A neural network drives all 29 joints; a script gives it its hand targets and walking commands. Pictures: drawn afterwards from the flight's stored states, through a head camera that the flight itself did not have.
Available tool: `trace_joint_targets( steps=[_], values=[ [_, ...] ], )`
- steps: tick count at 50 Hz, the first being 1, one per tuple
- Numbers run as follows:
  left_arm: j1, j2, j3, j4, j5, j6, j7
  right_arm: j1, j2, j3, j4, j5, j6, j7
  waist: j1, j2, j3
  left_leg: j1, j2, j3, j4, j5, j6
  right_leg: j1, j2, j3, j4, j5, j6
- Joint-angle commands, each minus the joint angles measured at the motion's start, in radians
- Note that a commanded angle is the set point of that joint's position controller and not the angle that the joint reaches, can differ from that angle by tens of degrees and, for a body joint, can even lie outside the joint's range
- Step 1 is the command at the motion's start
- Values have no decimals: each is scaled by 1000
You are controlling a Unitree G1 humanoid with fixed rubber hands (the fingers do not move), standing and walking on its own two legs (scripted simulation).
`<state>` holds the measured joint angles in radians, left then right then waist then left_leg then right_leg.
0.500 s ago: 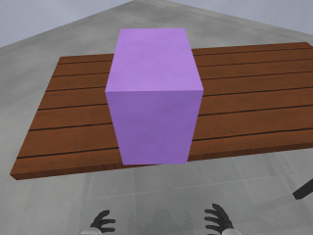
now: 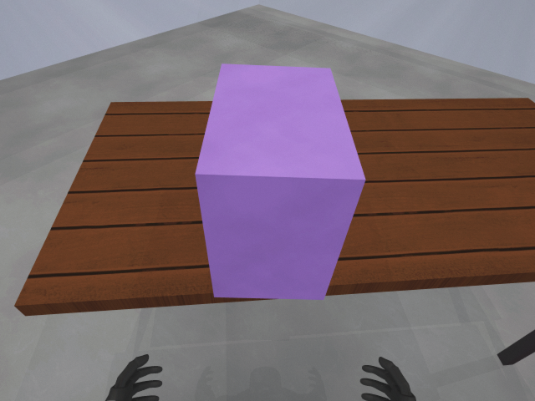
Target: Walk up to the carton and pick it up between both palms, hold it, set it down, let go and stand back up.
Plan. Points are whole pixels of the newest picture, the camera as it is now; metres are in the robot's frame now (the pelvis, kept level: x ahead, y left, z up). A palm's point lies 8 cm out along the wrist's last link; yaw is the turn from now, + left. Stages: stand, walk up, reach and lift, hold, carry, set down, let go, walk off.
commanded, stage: reach and lift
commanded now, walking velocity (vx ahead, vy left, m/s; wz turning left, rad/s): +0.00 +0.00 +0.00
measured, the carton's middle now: (272, 181) +0.48 +0.03 +0.09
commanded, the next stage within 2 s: none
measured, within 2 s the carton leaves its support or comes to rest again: neither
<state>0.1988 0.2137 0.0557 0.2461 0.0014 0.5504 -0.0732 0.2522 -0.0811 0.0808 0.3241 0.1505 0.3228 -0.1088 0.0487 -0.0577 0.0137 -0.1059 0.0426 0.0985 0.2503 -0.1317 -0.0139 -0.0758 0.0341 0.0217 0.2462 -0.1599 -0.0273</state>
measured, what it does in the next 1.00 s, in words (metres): stands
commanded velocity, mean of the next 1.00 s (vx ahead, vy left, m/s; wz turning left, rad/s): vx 0.00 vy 0.00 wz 0.00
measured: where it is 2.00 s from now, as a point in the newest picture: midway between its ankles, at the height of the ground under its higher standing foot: outside the picture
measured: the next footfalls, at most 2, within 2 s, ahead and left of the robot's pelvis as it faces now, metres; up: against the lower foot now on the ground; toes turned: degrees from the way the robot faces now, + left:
none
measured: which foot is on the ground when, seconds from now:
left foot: down 0.00-1.00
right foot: down 0.00-1.00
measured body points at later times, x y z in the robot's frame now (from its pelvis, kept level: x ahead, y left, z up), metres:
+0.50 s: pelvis -0.02 +0.01 +0.00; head -0.03 +0.03 +0.45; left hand +0.14 +0.23 -0.04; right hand +0.14 -0.19 -0.03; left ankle +0.00 +0.12 -0.75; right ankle -0.02 -0.10 -0.75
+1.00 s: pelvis -0.01 +0.01 +0.00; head -0.02 +0.03 +0.45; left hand +0.20 +0.24 +0.02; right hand +0.22 -0.18 +0.03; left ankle +0.00 +0.12 -0.75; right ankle -0.02 -0.10 -0.75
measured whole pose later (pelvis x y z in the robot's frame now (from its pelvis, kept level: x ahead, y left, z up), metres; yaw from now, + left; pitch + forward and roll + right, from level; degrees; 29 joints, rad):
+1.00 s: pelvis -0.01 +0.01 +0.00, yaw +0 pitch +0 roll +0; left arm 0.22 0.23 0.00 -0.10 -0.19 0.37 0.08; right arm 0.31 -0.17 0.00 -0.09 0.20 0.22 -0.06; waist 0.07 -0.03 -0.01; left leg -0.14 0.03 0.10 0.28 -0.13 0.01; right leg -0.11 0.02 0.03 0.27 -0.15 -0.01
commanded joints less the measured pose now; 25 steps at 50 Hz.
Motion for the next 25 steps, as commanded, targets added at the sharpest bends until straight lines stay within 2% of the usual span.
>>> trace_joint_targets(
  steps=[1, 5, 8, 16, 21, 25],
  values=[
    [-26, 65, -2, -200, -24, -38, 33, 1, -89, -68, -158, -17, -37, 33, 0, 71, -95, 111, -18, -1, 21, 212, -16, -67, -11, 8, -30, 149, 10],
    [15, 51, -29, -267, -39, -58, 66, 48, -109, -91, -159, -16, -60, 69, -3, 121, -79, 105, -12, -6, 16, 201, -35, -79, 4, 0, -34, 105, -8],
    [54, 33, -50, -303, -52, -62, 91, 79, -117, -104, -181, -20, -77, 95, -1, 127, -63, 100, -10, -10, 13, 195, -43, -87, 12, -2, -40, 84, -16],
    [107, 23, -71, -339, -86, -86, 131, 122, -129, -132, -296, -39, -115, 122, 18, 74, -30, 67, -4, -18, -12, 81, -40, -99, 10, -3, -48, 11, -5],
    [102, 38, -55, -380, -107, -115, 146, 146, -119, -132, -385, -34, -129, 113, 26, 43, -26, 47, -10, -9, -25, 26, -26, -92, -5, 9, -48, -18, 10],
    [96, 50, -52, -397, -130, -128, 149, 169, -109, -120, -431, -21, -123, 99, 26, 40, -8, 29, -14, 1, -32, -20, -19, -111, -21, 21, -58, -61, 20]
  ],
)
